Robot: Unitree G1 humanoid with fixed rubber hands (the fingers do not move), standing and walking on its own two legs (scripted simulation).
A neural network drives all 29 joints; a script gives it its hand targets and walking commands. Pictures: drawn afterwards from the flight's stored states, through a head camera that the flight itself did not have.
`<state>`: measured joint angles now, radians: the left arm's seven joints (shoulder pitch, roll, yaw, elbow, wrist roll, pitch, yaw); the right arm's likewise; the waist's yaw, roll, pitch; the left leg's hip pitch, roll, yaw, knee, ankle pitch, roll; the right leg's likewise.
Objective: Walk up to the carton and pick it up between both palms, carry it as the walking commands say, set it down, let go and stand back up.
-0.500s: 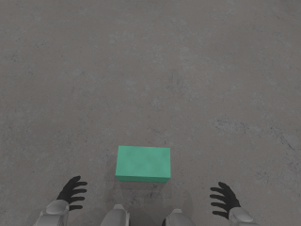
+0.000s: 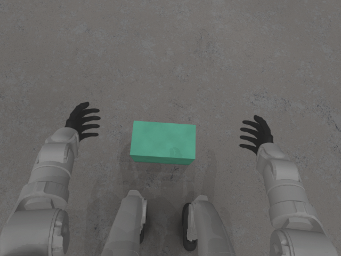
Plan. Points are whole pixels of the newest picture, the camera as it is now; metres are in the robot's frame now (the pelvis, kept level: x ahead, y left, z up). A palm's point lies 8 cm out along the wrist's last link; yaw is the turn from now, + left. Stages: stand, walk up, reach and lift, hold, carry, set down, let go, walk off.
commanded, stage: reach and lift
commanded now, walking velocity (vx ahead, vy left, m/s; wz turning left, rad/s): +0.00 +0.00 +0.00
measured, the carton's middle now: (163, 144) +0.48 +0.02 -0.58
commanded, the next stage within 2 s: none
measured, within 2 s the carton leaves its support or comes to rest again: neither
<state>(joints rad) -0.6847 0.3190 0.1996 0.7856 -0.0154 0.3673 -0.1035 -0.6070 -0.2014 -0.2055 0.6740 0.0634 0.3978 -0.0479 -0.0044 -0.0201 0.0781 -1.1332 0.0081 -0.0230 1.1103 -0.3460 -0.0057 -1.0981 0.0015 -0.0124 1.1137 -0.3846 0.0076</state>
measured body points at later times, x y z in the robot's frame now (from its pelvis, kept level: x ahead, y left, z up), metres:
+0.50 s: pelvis +0.02 +0.01 -0.03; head +0.32 +0.02 +0.31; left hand +0.53 +0.26 -0.13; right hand +0.51 -0.22 -0.13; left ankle +0.09 +0.12 -0.64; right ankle +0.08 -0.12 -0.64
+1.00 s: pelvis +0.00 +0.01 -0.14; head +0.32 +0.02 +0.17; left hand +0.52 +0.26 -0.26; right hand +0.50 -0.22 -0.26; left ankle +0.09 +0.12 -0.64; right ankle +0.08 -0.12 -0.64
